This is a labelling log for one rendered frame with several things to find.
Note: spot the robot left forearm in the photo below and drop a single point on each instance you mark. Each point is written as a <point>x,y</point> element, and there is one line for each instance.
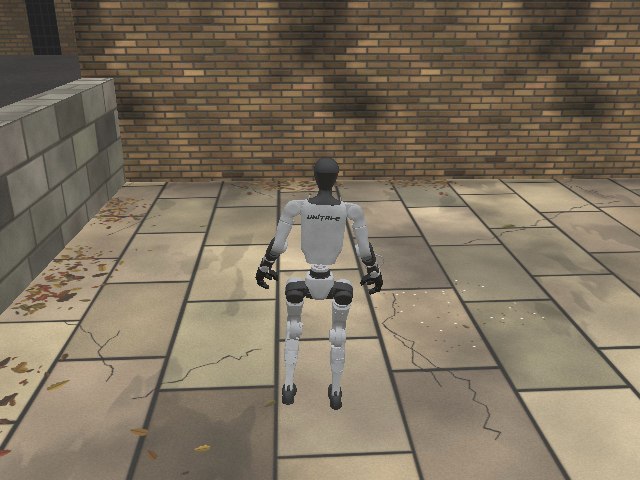
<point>269,258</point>

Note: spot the right robot hand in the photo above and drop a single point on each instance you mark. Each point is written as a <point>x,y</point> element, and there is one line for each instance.
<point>378,283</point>

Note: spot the left robot upper arm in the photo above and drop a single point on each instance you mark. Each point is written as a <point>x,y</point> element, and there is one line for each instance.
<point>291,209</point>

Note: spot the left robot hand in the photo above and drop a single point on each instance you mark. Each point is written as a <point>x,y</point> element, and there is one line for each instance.
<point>260,276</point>

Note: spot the robot torso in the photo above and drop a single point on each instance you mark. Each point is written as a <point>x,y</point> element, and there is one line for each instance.
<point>322,234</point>

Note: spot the right robot upper arm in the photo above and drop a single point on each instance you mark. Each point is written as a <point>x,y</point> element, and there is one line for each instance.
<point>355,213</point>

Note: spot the robot right forearm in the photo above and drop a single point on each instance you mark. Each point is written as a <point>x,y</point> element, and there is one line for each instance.
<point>371,264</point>

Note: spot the robot right thigh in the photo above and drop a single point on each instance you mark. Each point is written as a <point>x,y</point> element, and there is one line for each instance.
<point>341,302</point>

